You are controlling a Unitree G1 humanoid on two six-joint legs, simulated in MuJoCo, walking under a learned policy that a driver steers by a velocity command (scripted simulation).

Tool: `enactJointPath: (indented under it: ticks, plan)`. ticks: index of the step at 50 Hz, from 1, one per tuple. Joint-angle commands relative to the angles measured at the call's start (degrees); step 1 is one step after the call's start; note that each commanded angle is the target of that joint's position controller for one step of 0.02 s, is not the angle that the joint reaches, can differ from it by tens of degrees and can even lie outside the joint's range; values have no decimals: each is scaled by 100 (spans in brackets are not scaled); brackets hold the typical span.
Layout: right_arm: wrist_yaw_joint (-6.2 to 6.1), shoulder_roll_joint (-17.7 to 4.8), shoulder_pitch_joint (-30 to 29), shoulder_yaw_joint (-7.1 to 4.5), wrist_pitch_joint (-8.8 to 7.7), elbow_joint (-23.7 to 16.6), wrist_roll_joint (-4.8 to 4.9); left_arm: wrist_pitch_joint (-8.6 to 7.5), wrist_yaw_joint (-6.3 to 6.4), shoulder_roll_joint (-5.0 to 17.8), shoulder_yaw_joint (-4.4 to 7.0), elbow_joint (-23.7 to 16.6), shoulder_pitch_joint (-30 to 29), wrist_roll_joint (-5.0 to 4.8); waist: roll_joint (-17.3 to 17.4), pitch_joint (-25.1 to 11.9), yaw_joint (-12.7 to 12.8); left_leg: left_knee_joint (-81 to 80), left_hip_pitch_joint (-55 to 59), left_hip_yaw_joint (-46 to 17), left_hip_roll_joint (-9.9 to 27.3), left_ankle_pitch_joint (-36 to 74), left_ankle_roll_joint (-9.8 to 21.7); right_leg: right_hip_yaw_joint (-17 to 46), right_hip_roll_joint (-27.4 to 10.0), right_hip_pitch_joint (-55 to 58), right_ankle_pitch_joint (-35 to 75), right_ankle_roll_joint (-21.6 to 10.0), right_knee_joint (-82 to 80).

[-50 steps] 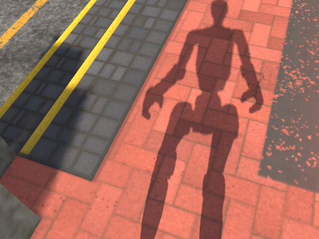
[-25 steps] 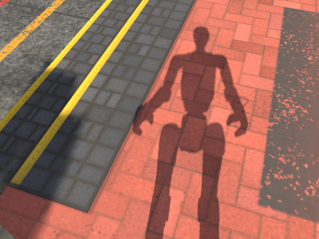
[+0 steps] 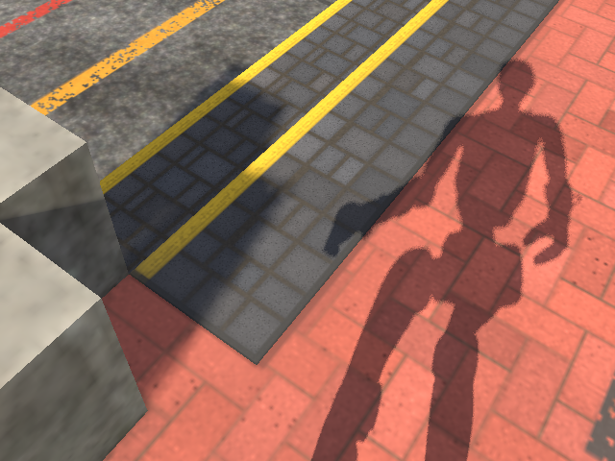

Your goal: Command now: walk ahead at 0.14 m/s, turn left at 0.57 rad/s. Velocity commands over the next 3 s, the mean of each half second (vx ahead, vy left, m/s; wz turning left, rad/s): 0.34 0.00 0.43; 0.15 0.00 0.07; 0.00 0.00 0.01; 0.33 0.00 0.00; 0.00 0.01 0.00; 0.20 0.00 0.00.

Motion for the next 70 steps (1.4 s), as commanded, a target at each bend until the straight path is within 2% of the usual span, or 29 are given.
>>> enactJointPath:
  ticks: [1,10,15,16,17,18,19,21,24,28,32,33,34,35,36,37,38,39,41,43,45,49,51,52,53,54,57,63,70]
  plan:
    - [-135,-950,0,-263,-104,-395,32,-146,-82,450,120,-418,-113,-65,901,-709,9,-1556,1032,-2028,1230,-1087,934,206,-35,-601,714,16,-504]
    - [-153,-1110,440,-324,-214,-223,119,-554,-335,290,29,-541,-803,-155,1008,-239,-257,-1582,823,-2618,1143,-1539,1066,272,285,216,690,-97,-2945]
    - [-94,-786,354,-181,-199,-181,70,-716,-375,263,53,-322,-178,-160,938,-329,111,-1100,118,-2439,797,-1483,733,-30,234,2063,1377,-385,-4029]
    - [-84,-562,328,-107,-224,-204,42,-728,-342,362,88,-262,190,-126,840,-475,286,-644,-273,-2238,628,-1497,534,216,-87,2749,1255,-532,-4059]
    - [-68,-147,271,28,-265,-286,-12,-732,-296,606,131,-169,906,-34,139,-808,533,829,-960,-1587,178,-1774,210,1261,-986,3655,587,-900,-4336]
    - [-106,-197,263,32,-358,-550,113,-685,-330,1176,259,10,1335,81,-1090,-653,440,2232,-2379,-673,-333,-2070,-58,3431,-1892,4067,-1146,-1686,-5060]
    - [-130,-679,210,-91,-421,-502,185,-677,-358,997,248,57,1343,-59,-921,-112,462,3186,-3188,-581,54,-1964,-184,3991,-2200,3921,-1868,-2005,-5215]
    - [-69,-773,54,-131,-466,-346,60,-641,-314,536,84,-10,1202,-93,-451,136,414,3659,-3393,-435,358,-1033,-239,2951,-1676,3738,-1176,-1741,-5150]
    - [38,-508,-270,-59,-534,-406,-13,-587,-287,379,-20,-44,943,-24,-430,206,314,3222,-2962,-139,705,-217,-360,1908,-1229,3042,451,-1598,-5398]
    - [65,-188,-768,111,-580,-463,-66,-555,-228,604,9,89,1029,-93,-393,155,420,1756,-2155,294,677,578,-595,845,-886,2537,2219,-1539,-5477]
    - [179,-206,-1350,136,-644,-549,57,-526,-210,842,53,357,1489,-200,-404,95,650,470,-1303,443,437,1214,-565,640,-1005,2563,2466,-1433,-5379]
    - [200,-281,-1399,107,-645,-584,91,-521,-207,889,60,423,1552,-232,-438,122,610,328,-1255,383,445,1207,-472,714,-1144,2712,2512,-1404,-5352]
    - [225,-480,-743,-14,-761,-334,-64,-441,-151,631,-51,427,1208,-117,-552,243,204,-367,-683,208,191,1558,-364,452,-668,2773,4584,-1050,-4316]
    - [253,-613,-55,-96,-859,-53,-171,-458,-127,683,-50,440,1347,-111,-355,-553,-94,-792,458,641,-163,2627,-288,245,-530,2785,5389,-841,-3717]
    - [242,-761,224,-145,-879,40,-208,-477,-146,669,-87,453,1512,-44,-294,-1044,-229,-708,1648,469,138,3914,-100,178,-359,2300,4947,-570,-2993]
    - [161,-1109,873,-184,-802,70,-336,-479,-164,378,-201,291,1422,136,540,-1848,-516,-13,3289,-718,1467,7338,387,8,53,1142,2227,-167,-1484]
    - [182,-924,740,-33,-658,170,-414,-401,-222,-275,-412,563,2565,-20,1608,-3176,26,295,4192,-2200,3101,8487,1604,640,330,606,-1961,69,242]
    - [235,-541,499,11,-534,109,-211,-284,-229,378,-288,716,2480,-155,938,-3265,-157,149,3731,-1901,2696,7592,1487,1031,59,697,-1862,119,489]
    - [266,-385,-540,61,-364,58,-41,-92,-161,493,-227,593,1837,-171,593,-1932,98,-322,2475,-1134,1996,4887,972,600,-336,327,-1504,138,22]
    - [243,-573,-1064,27,-257,108,-130,195,-50,454,-185,617,1764,-99,735,-1042,363,-968,557,-809,1743,2947,841,304,-362,1087,-903,200,-623]
    - [164,-582,-1268,-1,-234,180,-234,335,32,187,-249,693,1879,-19,998,-882,427,-1357,-182,-601,1592,1656,815,102,-311,1668,-458,191,-1203]
    - [37,-451,-1383,27,-216,460,-158,309,44,187,-223,733,1661,92,1125,-762,419,-1540,-530,-507,1390,-760,499,-94,-271,2300,700,-91,-2470]
    - [-4,-272,-1282,86,-178,645,-124,274,14,140,-240,730,1556,208,968,-527,444,-1508,-754,-430,1155,-1892,54,-162,-223,2544,1093,-279,-3101]
    - [-16,-233,-1118,105,-158,774,-137,260,19,211,-257,610,1368,238,757,-230,366,-1356,-711,-357,975,-2092,-237,127,-423,2271,1104,-431,-3660]
    - [-27,-358,-886,50,-136,821,-161,254,49,562,-193,599,1158,170,195,47,58,-1253,-294,-88,683,-1717,-479,312,-525,1406,-82,-612,-3986]
    - [-69,-399,-958,35,-129,859,-141,194,40,491,-210,645,1021,158,-170,177,55,-980,358,113,558,-1172,-605,378,-458,655,-1097,-626,-4300]
    - [-145,-265,-843,53,-117,1054,-162,-41,4,204,-316,675,646,153,-609,93,-81,-512,975,200,469,-124,-533,414,-451,556,-766,-328,-4606]
    - [-72,-251,-664,62,-174,1536,-130,-122,-5,193,-336,903,1073,61,-13,-54,125,-598,745,176,515,439,-501,265,-346,1383,556,-407,-4261]
    - [-142,-395,-434,35,-137,1998,-74,-56,-58,162,-333,1169,1135,11,122,-287,146,-478,996,215,549,1333,-551,111,-267,1890,2114,-423,-4103]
